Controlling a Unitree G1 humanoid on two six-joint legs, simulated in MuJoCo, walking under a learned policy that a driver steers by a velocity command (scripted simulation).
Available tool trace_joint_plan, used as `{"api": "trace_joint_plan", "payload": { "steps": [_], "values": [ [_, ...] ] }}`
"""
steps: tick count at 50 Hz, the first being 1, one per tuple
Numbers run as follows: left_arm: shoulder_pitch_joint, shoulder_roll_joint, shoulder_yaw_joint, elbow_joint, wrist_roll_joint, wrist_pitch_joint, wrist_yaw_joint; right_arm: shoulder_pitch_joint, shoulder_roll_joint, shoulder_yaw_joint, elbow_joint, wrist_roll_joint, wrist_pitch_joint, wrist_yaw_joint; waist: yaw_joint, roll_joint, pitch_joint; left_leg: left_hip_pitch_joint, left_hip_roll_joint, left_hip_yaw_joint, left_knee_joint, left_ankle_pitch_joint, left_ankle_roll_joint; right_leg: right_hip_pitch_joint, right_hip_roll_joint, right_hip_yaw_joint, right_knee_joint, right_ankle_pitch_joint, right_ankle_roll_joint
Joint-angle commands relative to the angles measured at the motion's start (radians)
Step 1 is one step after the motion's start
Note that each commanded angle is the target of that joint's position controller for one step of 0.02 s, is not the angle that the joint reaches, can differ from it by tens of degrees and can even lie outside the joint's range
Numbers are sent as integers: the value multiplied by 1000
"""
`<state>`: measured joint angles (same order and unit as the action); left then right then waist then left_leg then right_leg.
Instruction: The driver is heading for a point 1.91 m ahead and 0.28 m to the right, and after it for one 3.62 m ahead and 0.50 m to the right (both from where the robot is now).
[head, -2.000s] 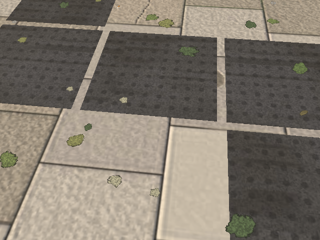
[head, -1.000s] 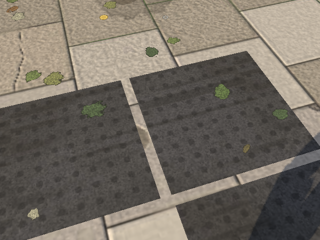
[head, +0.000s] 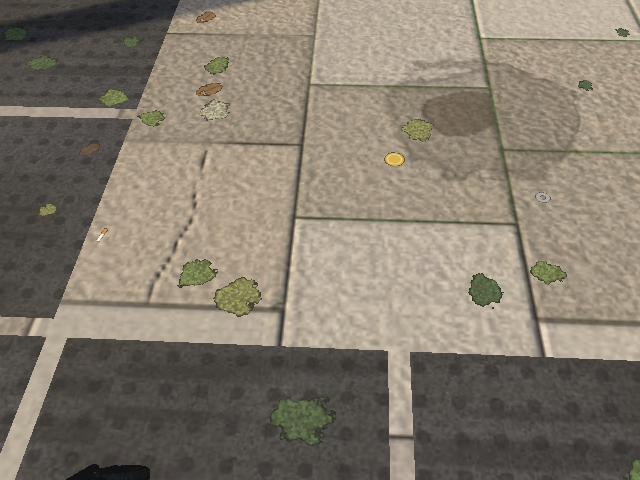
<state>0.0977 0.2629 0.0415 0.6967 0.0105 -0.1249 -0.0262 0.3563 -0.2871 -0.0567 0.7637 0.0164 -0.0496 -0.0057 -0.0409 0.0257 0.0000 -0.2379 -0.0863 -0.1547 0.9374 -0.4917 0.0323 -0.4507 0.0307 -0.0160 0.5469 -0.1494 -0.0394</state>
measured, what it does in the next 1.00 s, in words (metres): walks ahead: left foot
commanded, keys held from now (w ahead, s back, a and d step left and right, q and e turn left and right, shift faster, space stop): no key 1.00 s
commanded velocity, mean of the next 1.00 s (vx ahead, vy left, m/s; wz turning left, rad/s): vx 0.09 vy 0.00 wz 0.03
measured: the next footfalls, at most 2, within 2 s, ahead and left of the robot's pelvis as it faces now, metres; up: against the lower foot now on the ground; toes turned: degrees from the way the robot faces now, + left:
left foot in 0.34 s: +0.22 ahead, +0.13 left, +0.00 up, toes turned -1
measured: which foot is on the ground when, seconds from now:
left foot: up 0.00-0.32, down 0.34-1.00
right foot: down 0.00-1.00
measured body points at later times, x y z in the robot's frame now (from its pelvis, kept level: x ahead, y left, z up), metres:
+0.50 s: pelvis +0.14 +0.01 +0.01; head +0.15 +0.02 +0.46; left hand +0.23 +0.26 -0.13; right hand +0.31 -0.24 -0.09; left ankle +0.18 +0.13 -0.73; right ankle +0.09 -0.10 -0.73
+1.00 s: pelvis +0.14 +0.02 +0.01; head +0.15 +0.02 +0.46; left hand +0.18 +0.28 -0.14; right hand +0.26 -0.23 -0.12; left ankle +0.18 +0.13 -0.73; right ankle +0.09 -0.10 -0.73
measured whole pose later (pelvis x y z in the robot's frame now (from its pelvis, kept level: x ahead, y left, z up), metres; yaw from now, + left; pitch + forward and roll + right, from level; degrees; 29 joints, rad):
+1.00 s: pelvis +0.14 +0.02 +0.01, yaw +0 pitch -2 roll +0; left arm 0.23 0.22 0.02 1.02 0.01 0.01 0.03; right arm 0.14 -0.21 -0.06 0.90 0.00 0.01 -0.03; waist 0.02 0.00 0.04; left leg -0.29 -0.02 -0.02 0.54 -0.22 0.01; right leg -0.12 -0.01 -0.01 0.52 -0.37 0.01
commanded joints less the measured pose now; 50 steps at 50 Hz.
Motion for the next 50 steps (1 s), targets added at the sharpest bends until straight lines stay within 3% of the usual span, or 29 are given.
{"api": "trace_joint_plan", "payload": {
  "steps": [1, 2, 4, 6, 9, 13, 16, 17, 18, 19, 20, 21, 22, 24, 30, 38, 50],
  "values": [
    [197, 134, 41, -12, -6, 14, 5, -35, -132, -21, -100, 1, -21, -4, 104, -100, -135, -485, 73, 0, 390, -9, -31, 539, -379, 481, -183, 295, -233],
    [144, 105, 29, -13, -4, 18, 1, -74, -123, -22, -111, -15, -15, -4, 76, -58, -76, -460, 106, 35, 324, 26, -39, 422, -333, 376, -194, 455, -217],
    [99, 79, 16, -4, 2, 17, -2, -50, -82, -20, -104, -19, 2, -5, 26, -94, -64, -347, 148, 61, 189, 76, -51, 300, -265, 255, -223, 603, -187],
    [80, 96, 18, 17, 9, 16, 2, -27, -38, -8, -92, -17, 14, -11, 6, -129, -82, -271, 142, 90, 60, 138, -71, 248, -234, 172, -243, 724, -195],
    [72, 134, 28, 42, 0, 34, 15, -67, -17, 4, -91, -22, 20, -16, 14, -135, -124, -171, 136, 113, -138, 281, -80, 232, -214, 96, -245, 747, -185],
    [114, 138, 26, 83, -9, 58, 20, -154, -40, -5, -103, -17, 27, -14, 53, -126, -116, -130, 125, 112, -280, 368, -70, 271, -225, 106, -233, 584, -171],
    [92, 125, 19, 99, -20, 71, 21, -170, -41, -11, -105, -24, 24, -12, 35, -118, -85, -50, 110, 128, -450, 419, -33, 264, -218, 132, -184, 403, -142],
    [111, 109, 13, 109, -23, 71, 21, -167, -53, -15, -104, -31, 21, -14, 30, -97, -79, 13, 118, 114, -535, 525, -13, 250, -189, 134, -159, 307, -105],
    [137, 83, 3, 111, -5, 64, 21, -159, -95, -23, -110, -41, 19, -21, 44, -40, -106, 113, 196, 36, -523, 770, 13, 210, -144, 114, -110, 197, -58],
    [240, 70, 0, 129, 13, 56, 16, -173, -142, -34, -118, -39, 27, -28, 109, 70, -149, 236, 275, -26, -457, 912, 74, 123, -72, 70, -81, -28, -15],
    [253, 37, -12, 142, 12, 59, 20, -188, -74, -20, -111, -31, 37, -26, 104, 122, -177, 219, 280, -36, -447, 779, 109, 133, -58, 38, -97, -140, 17],
    [193, 55, -12, 137, 9, 72, 23, -220, -34, -13, -116, -23, 42, -18, 82, 97, -127, 147, 233, -17, -451, 638, 88, 157, -56, 30, -118, -126, 31],
    [156, 77, -6, 137, 4, 85, 26, -233, -29, -12, -121, -24, 45, -13, 64, 59, -83, 112, 195, 12, -449, 578, 62, 139, -51, 27, -112, -115, 31],
    [146, 88, -3, 137, 5, 105, 30, -223, -54, -17, -113, -28, 36, -6, 61, 46, -51, 80, 174, 29, -437, 591, 45, 148, -56, 34, -104, -67, 25],
    [142, 86, -2, 168, -3, 114, 40, -220, -45, -18, -83, -24, 26, -8, 60, 12, -87, 105, 168, 41, -393, 745, 50, 216, -72, 45, -74, 60, 30],
    [134, 78, 2, 225, -5, 132, 52, -240, -37, -22, -25, -23, 36, -13, 64, -18, -46, 81, 150, 56, -417, 628, 44, 228, -71, 43, -94, 4, 33],
    [161, 62, -2, 306, -4, 122, 63, -242, -30, -23, 100, -20, 48, -29, 57, -17, 16, 81, 126, 78, -466, 452, 21, 182, -67, 39, -144, -114, 30]
  ]
}}
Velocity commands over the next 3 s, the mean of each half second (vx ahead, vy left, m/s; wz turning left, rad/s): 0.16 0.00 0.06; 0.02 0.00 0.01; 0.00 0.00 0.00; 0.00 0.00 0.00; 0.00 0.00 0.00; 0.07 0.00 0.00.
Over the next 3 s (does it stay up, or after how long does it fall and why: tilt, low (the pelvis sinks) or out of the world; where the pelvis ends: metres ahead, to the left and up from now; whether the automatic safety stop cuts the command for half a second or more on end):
stays up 0.17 0.02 0.01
